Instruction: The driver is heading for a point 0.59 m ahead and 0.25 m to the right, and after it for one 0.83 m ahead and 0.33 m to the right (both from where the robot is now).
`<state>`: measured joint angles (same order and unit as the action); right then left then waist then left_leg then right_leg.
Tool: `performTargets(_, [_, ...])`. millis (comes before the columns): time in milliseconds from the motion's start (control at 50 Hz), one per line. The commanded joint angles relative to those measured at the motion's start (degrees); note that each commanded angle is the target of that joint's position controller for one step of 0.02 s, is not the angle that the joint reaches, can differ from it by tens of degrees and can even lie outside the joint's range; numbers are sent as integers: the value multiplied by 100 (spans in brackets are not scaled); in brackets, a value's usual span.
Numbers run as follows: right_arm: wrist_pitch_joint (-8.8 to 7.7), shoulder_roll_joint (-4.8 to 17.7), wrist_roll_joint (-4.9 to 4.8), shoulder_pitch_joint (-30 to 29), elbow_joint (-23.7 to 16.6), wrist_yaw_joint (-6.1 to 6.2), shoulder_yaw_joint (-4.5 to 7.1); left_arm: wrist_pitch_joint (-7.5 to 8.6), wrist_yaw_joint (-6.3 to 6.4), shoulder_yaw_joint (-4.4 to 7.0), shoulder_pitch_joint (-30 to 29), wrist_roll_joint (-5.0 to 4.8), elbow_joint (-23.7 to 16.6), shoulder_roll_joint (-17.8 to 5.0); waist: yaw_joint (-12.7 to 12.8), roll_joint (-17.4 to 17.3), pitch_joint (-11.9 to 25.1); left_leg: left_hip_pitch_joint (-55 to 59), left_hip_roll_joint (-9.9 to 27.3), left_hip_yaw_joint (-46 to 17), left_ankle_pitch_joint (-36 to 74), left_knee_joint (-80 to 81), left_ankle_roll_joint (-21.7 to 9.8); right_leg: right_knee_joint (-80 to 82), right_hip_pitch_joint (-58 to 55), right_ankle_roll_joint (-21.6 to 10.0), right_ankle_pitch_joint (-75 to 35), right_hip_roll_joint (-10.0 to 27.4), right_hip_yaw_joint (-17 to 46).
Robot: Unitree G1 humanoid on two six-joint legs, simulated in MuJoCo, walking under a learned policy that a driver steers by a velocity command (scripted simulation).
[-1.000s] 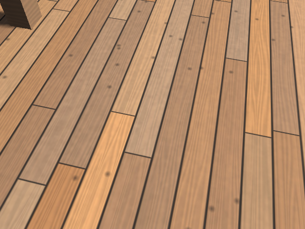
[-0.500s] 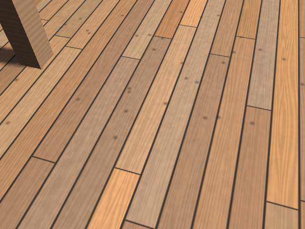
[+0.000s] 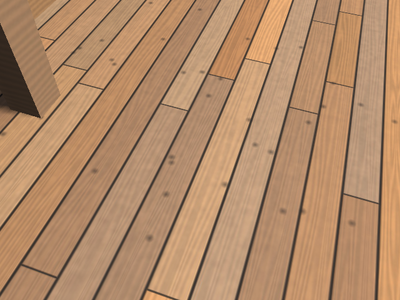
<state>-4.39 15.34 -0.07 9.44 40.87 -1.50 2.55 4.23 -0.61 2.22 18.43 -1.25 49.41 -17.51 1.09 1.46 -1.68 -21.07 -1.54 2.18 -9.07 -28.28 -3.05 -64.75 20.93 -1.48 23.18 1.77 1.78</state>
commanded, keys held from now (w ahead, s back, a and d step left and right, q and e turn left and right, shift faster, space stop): w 0.04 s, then w+e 0.30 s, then e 0.66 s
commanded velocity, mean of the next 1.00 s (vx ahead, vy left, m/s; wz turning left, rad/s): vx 0.28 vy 0.00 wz -0.43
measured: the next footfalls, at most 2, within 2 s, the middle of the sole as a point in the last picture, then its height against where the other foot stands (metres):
right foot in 0.40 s outside the picture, level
left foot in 0.90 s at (204, 277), level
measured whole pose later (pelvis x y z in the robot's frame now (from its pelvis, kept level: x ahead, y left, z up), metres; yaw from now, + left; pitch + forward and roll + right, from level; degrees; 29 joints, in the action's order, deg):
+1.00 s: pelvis +0.41 -0.06 +0.00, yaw -30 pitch +2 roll +0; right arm -1.6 15.8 1.3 7.4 41.2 1.3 3.1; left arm -2.5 1.7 4.6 10.3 -0.8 37.1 -19.4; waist 0.4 2.2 -1.2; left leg -19.7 -0.4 -2.3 -11.2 -28.6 -0.2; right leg -58.6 26.3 2.1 30.6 -7.4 8.2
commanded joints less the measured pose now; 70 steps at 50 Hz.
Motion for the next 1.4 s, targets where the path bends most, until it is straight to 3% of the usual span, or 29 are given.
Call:
performTargets(20, [-68, 606, 55, 335, -135, 1, 166, 67, 10, 159, -150, 46, -475, -542, -107, -694, 344, 1383, 1463, -1885, 287, 1727, -1044, -2, 1491, 66, -611, 603, 225])
performTargets(80, [-179, 736, 37, 329, 26, 19, 218, -87, 44, 117, -159, 52, -456, -318, 20, -624, 193, 1021, 1434, -1237, 839, 2064, -1133, 452, 1513, 238, -1088, 661, 188])
performTargets(200, [-185, 931, 61, 614, 346, 133, 258, -44, -59, 66, -1183, 27, -729, -158, -350, -435, -106, 1234, 1276, -106, 1096, 2270, -784, 2371, 1492, 201, -2924, 437, 78])
performTargets(320, [11, 1054, -49, 958, 683, 187, 325, -50, -243, 64, -1860, 27, -1166, -184, -537, -373, -296, 2582, 1708, 223, 1728, 1794, -582, 3102, 1886, -117, -2328, 269, -112])
performTargets(360, [124, 1190, -59, 766, 644, 254, 365, -56, -301, 145, -1641, 67, -1236, -335, -309, -540, -117, 2789, 1686, 420, 3660, 1023, -411, 3151, 1437, -292, -1692, -19, -451])
performTargets(400, [255, 1169, -46, 635, 533, 373, 343, -45, -265, 416, -259, 111, -937, -790, 401, -469, 709, 2324, 1275, 733, 4873, -1053, -34, 3564, -448, -551, -2181, -528, -678])
performTargets(420, [208, 963, 99, 818, 359, 406, 243, -80, -152, 578, 428, 133, -865, -1349, 568, 351, 1407, 877, 897, 772, 2761, -2916, 307, 3455, -2264, -963, -3989, 427, 707])
performTargets(440, [55, 267, 251, 1575, 207, 265, -4, -73, -143, 591, 181, 141, -1011, -1743, -88, 1532, 2306, -1426, -343, 117, -2849, -4931, 672, 3637, -4232, -2234, -4886, 1941, 3598])
performTargets(460, [-78, 890, 92, 1090, 328, 177, 120, -105, -132, 494, 355, 100, -1133, -1242, 442, 537, 2810, -1626, -69, -875, -2849, -5334, 569, 3860, -4258, -2126, -4832, 1810, 3520])
performTargets(480, [-129, 964, -94, 541, 108, 156, 145, -107, -114, 426, 28, 99, -1181, -1030, 420, 396, 2022, -1945, 168, -816, -2425, -5166, 471, 3921, -3637, -1894, -5022, 1581, 2648])
performTargets(500, [-129, 901, -55, 337, 83, 214, 130, -129, -88, 401, -279, 35, -1208, -887, 249, -126, 1376, -1957, 394, -699, -2004, -4750, 474, 4048, -2795, -1668, -4958, 1296, 2109])
performTargets(540, [19, 966, 46, 317, 39, 300, 195, -197, -21, 356, -678, 117, -1343, -743, -111, -18, 861, -1343, 576, -707, -1569, -4232, 547, 4401, -1408, -1546, -4917, 1011, 1708])
performTargets(600, [186, 744, 72, 582, 45, 359, 168, -229, 26, 409, -848, 157, -1421, -860, -339, 181, 853, -987, 434, -605, -1292, -3506, 743, 4527, -690, -1554, -5223, 797, 1381])
performTargets(740, [292, 664, 44, -243, -195, 343, 144, -518, 258, 447, -768, 50, -1433, -954, -86, 433, 954, -822, 146, -769, -190, -1812, 920, 4340, -636, -1107, -3352, 494, 1668])
performTargets(840, [171, 788, 8, -396, -295, 261, 207, -615, 267, 435, -796, 41, -1500, -887, -70, 716, 790, -425, -45, -908, -535, -643, 768, 3909, -1004, -983, -3069, 489, 2425])
performTargets(880, [86, 850, 7, -45, -195, 238, 266, -635, 279, 394, -995, -13, -1584, -775, -319, 716, 753, 424, 101, -837, 534, 672, 553, 3524, -884, -676, -2715, 192, 2465])
performTargets(900, [85, 1182, 95, 84, -223, 271, 342, -627, 270, 315, -755, 56, -1619, -509, -191, 127, 1004, 1266, 1072, -1530, 1385, 746, 192, 2804, -406, -394, -1422, -137, 2110])
performTargets(920, [177, 1581, 237, -115, -255, 308, 425, -596, 263, 284, -270, 60, -1674, -333, 233, -1496, 848, 1835, 2185, -2867, 3103, 741, -752, 1759, 825, -2, 1104, -1102, 1024])
performTargets(940, [203, 1270, 231, 165, -232, 297, 387, -551, 249, 398, -220, 134, -1632, -832, -4, -1638, 1011, 1901, 2708, -3537, 3396, 775, -1360, 427, 1276, 301, 1721, -881, 781])
performTargets(980, [241, 832, 138, -139, -341, 312, 273, -646, 257, 539, -282, 25, -1419, -1081, 9, -828, 797, 1682, 2035, -2269, 2828, 582, -999, -466, 1400, 539, 967, -552, 704])
performTargets(1020, [313, 774, 66, -344, -370, 345, 239, -775, 264, 497, -405, -2, -1444, -844, 7, -837, 592, 1423, 1688, -1624, 2377, 678, -800, -578, 1417, 676, 469, -424, 520])
performTargets(1080, [414, 864, 121, -243, -321, 400, 284, -796, 229, 401, -728, -44, -1648, -533, -158, -1164, 545, 1503, 1518, -1073, 2165, 887, -874, 159, 1307, 760, 124, -319, 105])
performTargets(1240, [475, 1224, -19, -302, -243, 307, 444, -820, 34, 400, -879, 13, -1852, -563, -263, -1289, 685, 1428, 1930, -606, 1627, 831, -883, 2290, 65, 446, -221, -48, -379])
performTargets(1300, [476, 1108, -151, -280, -123, 296, 428, -820, -10, 486, -381, 34, -1669, -595, 20, -1007, 663, 954, 1726, -201, 881, 120, -346, 3832, -1014, -2, -1288, -281, -540])
performTargets(1320, [472, 853, -63, 5, -20, 265, 371, -801, 47, 587, -200, 45, -1653, -904, -11, -113, 634, 152, 1340, 308, -93, -854, 163, 4302, -1767, -296, -2415, 182, 301])
performTargets(1340, [477, 493, 273, -50, -282, 235, 229, -768, 151, 692, -200, 67, -1842, -1562, -198, 1775, 563, -1529, 488, 629, -2856, -2662, 770, 4272, -2377, -1163, -4491, 1707, 2424])
performTargets(1360, [440, 774, 152, -646, -470, 304, 318, -621, 80, 648, -67, 302, -1881, -1472, 322, 1352, 880, -1728, 214, -335, -3078, -3629, 762, 4529, -1793, -1943, -4057, 2063, 2885])
performTargets(1380, [454, 939, 11, -736, -451, 337, 381, -508, 62, 589, -300, 312, -1831, -1312, 182, 879, 630, -1776, 339, -533, -2603, -3939, 682, 4609, -1612, -1718, -3481, 1708, 2375])
performTargets(1400, [468, 964, -3, -621, -369, 368, 415, -461, 95, 552, -630, 199, -1811, -1141, 4, 683, 473, -1813, 405, -598, -2065, -3850, 632, 4584, -1507, -1364, -3034, 1363, 1994])
Velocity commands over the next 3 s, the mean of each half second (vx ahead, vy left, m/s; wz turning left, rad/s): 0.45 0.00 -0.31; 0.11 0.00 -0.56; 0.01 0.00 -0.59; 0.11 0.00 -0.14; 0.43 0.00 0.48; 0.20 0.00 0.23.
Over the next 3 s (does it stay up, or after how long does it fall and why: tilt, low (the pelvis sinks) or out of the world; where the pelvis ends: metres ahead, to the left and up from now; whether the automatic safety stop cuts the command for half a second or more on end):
stays up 0.77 -0.33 0.00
